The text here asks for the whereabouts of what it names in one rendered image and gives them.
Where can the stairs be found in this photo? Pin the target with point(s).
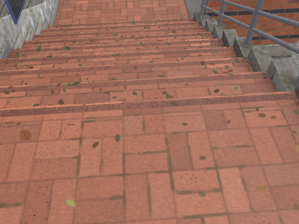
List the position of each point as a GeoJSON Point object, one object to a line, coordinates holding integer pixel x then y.
{"type": "Point", "coordinates": [113, 61]}

